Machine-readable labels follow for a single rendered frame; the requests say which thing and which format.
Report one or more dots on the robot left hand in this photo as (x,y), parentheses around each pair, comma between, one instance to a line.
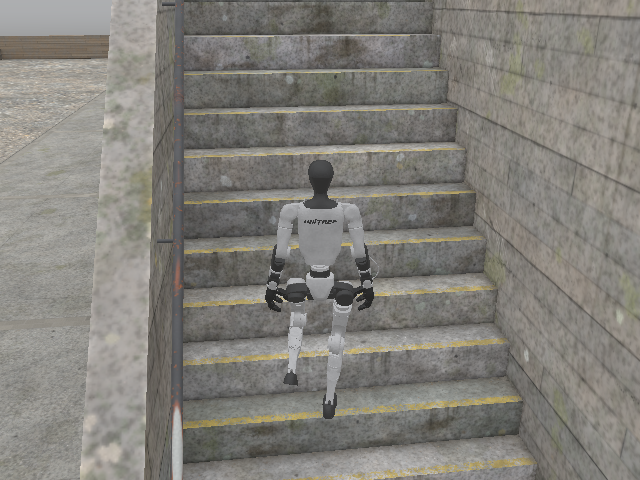
(271,295)

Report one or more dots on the humanoid robot head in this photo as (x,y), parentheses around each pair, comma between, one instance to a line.
(320,175)

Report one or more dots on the right robot forearm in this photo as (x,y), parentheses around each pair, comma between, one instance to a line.
(364,270)

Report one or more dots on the right robot upper arm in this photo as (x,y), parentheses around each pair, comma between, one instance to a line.
(351,212)

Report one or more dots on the left robot forearm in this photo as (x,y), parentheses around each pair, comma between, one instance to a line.
(275,271)

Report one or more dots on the right robot shin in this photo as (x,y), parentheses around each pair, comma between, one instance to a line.
(333,371)

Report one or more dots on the robot right hand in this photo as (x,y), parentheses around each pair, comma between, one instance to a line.
(368,294)

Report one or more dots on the left robot upper arm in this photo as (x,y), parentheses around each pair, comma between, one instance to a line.
(288,213)

